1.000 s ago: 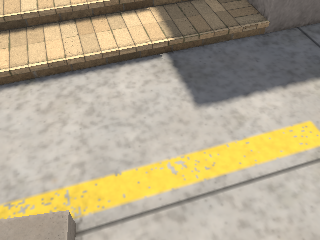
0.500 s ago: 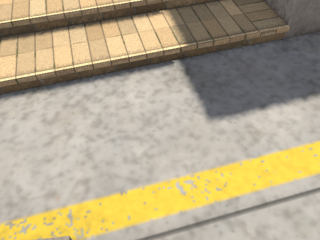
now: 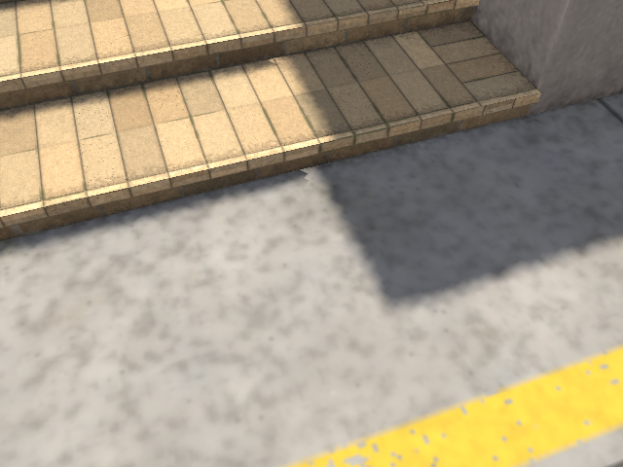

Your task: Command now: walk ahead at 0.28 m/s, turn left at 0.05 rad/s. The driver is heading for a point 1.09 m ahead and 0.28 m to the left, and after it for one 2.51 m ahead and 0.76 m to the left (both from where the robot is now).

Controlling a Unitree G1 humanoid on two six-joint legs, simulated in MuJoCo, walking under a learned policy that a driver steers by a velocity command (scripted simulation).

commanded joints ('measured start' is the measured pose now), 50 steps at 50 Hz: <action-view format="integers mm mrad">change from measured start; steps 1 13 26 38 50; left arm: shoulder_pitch -23 86 79 64 -66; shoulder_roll -1 82 173 158 114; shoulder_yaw -13 14 38 49 30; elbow -31 -46 -61 -110 -164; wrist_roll -8 -23 2 19 1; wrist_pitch -5 -11 18 58 13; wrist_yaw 6 58 71 23 -2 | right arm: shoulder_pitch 54 1 -186 -198 -2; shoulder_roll -92 -97 -102 -206 -225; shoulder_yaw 0 -41 -51 -77 -77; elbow -18 -80 -221 -302 -227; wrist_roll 4 -21 -16 -5 -9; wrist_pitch -9 77 167 122 44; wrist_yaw -9 -26 11 -17 -6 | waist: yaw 7 18 15 33 -52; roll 102 -11 -83 172 138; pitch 15 -143 -115 -39 -11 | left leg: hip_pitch -89 -463 -348 -139 -10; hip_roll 230 101 129 274 296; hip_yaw -77 -126 -25 -424 -448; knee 0 995 613 -71 -100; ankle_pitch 768 -316 -211 -260 -179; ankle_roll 42 -63 -83 117 148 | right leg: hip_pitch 138 534 360 -19 30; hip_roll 69 -253 -233 54 52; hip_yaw -68 236 -4 19 13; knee -137 -518 -609 177 -179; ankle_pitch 102 371 -155 -227 -159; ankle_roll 2 -223 -190 57 67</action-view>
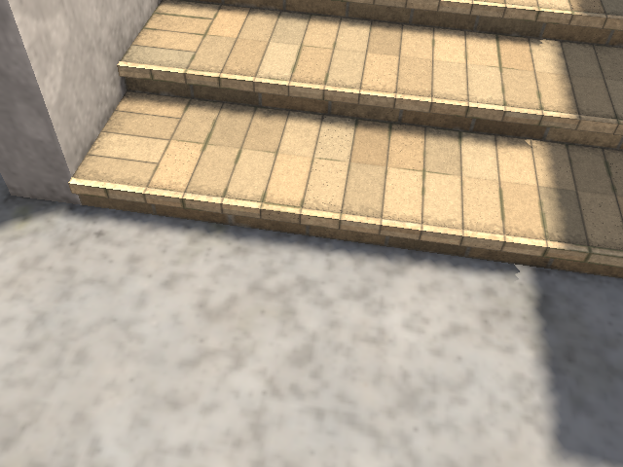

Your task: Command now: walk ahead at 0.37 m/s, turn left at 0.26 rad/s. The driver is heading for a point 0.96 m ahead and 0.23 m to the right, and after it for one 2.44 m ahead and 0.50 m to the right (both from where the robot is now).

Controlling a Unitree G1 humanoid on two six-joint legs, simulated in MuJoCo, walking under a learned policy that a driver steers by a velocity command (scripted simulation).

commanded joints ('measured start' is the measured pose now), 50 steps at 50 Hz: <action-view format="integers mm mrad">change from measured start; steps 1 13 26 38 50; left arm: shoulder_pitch -138 113 307 209 -96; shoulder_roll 50 85 73 46 -4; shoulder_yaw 0 12 -10 -2 -17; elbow -104 -54 72 46 -66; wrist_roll -4 -13 -24 -21 -4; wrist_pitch -31 -79 -105 -61 -11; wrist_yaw -4 6 21 14 -42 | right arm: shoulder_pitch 69 -41 -420 -146 -16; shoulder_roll -160 -102 -35 -88 -95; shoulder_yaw -36 -14 35 5 7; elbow -19 -39 -135 -32 64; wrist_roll -4 -18 -14 -15 1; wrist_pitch -22 -41 -17 -54 -92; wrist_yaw -1 39 53 3 -6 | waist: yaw -46 34 85 13 23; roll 132 -33 -64 90 85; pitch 85 121 134 26 130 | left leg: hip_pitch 59 -589 -513 36 30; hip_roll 287 125 121 389 306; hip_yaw -266 15 184 -169 253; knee -115 800 373 -74 -140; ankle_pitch -207 -122 177 -46 302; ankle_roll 170 19 -48 88 43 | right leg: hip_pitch -122 432 472 -85 -184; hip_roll -3 -244 -131 -41 -56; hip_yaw -10 420 63 69 -33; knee -86 -605 -596 459 85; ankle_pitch -23 -328 530 -71 254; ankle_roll -15 -202 -196 -130 -82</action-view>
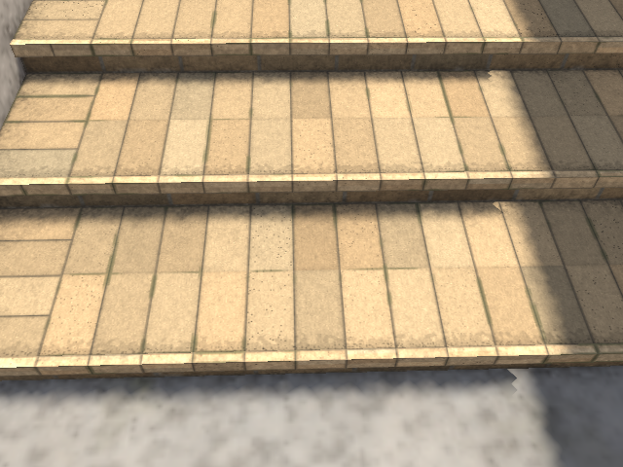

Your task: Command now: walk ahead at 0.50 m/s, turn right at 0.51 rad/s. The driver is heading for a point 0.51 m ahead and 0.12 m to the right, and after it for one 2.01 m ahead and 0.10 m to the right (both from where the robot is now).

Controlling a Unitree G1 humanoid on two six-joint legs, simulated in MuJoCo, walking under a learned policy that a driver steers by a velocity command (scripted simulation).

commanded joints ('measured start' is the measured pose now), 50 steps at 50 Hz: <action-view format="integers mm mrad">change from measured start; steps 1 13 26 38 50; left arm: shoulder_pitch -100 229 220 157 -157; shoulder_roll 7 276 172 83 -64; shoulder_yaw -12 80 45 -1 -90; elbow -81 -25 6 -16 -315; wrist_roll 2 -4 -25 -5 34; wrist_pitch -10 -7 -59 -87 -28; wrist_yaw -14 40 48 62 63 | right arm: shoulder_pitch -3 -91 -333 170 92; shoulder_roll -108 -156 -91 -251 -106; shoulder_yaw -15 -27 3 -43 5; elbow -38 -144 -247 -110 -12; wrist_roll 1 -1 -25 -28 -3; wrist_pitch -15 12 68 48 31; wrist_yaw -6 8 22 -8 19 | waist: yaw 2 147 72 -145 15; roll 96 -44 -23 175 117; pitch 56 -275 -23 -212 11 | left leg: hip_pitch -47 -736 -626 127 -237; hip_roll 273 48 124 272 177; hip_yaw -63 -246 -229 -536 -642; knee -104 1255 592 182 20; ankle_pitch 375 -246 144 233 -46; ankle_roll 57 -61 -139 125 220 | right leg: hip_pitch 18 964 567 374 -584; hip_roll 8 -240 4 130 40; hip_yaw -50 703 267 25 -30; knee -145 -637 -678 278 1079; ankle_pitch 84 -206 244 63 -375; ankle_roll -5 -385 -185 -30 28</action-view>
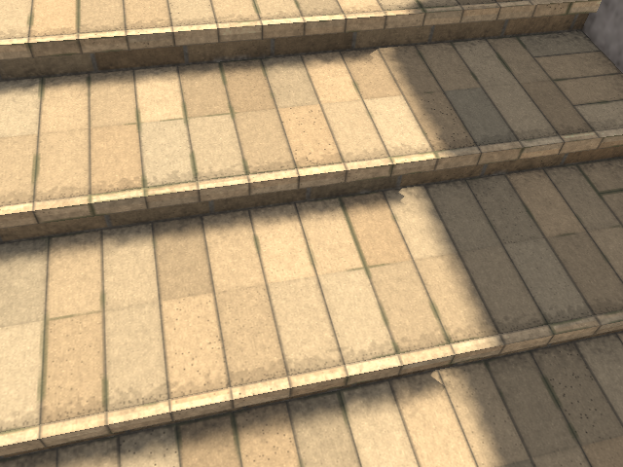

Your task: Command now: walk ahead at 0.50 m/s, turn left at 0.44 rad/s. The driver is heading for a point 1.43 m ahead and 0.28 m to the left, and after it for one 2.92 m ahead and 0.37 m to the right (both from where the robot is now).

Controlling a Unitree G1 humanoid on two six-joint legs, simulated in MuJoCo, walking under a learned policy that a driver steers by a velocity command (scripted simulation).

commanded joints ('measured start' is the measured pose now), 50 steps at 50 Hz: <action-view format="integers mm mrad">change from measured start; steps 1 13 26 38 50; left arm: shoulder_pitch -172 195 274 371 224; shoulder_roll -10 284 134 131 -24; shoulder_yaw -29 77 86 68 69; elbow -192 -136 94 211 43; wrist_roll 1 -27 -19 -20 -53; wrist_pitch -1 -17 -121 -71 -3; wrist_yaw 22 24 32 32 17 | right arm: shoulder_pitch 42 -87 -390 -670 -220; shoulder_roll -122 -72 -72 48 5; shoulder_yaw -12 -57 -50 34 -30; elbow -19 -286 -453 -579 -218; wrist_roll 1 7 -26 -1 -19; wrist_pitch -30 -59 54 28 -52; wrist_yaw -4 11 25 49 12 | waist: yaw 10 134 58 64 104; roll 151 -318 31 5 137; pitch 61 -376 -27 73 -11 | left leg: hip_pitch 8 -372 -777 -578 -169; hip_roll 248 -36 163 203 418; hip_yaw -346 -43 -40 228 -169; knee -225 972 1049 544 -127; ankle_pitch -15 -34 -42 -175 -4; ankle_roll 172 -34 -55 46 37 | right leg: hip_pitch -326 931 935 958 245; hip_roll -6 -346 -287 -229 -8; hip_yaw -63 930 105 -262 98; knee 178 -1506 -1541 -1746 -169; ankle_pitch -63 -309 395 689 193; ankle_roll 0 -251 -171 -112 -49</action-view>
